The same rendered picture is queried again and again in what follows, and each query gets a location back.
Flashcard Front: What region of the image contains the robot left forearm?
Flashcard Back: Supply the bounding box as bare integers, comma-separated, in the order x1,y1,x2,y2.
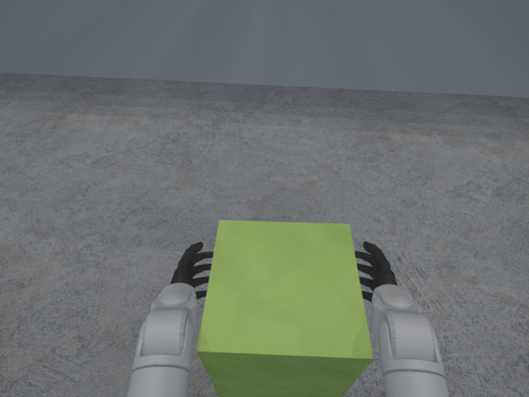
127,283,198,397

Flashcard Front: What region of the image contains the robot left hand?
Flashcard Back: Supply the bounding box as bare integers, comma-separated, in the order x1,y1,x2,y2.
170,242,213,299

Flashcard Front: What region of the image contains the carton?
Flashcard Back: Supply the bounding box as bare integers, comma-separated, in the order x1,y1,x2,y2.
197,220,374,397

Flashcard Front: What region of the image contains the robot right forearm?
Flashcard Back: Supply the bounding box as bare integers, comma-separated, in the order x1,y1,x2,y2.
371,285,450,397

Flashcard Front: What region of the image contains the robot right hand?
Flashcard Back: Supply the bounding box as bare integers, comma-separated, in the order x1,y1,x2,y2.
355,242,398,302

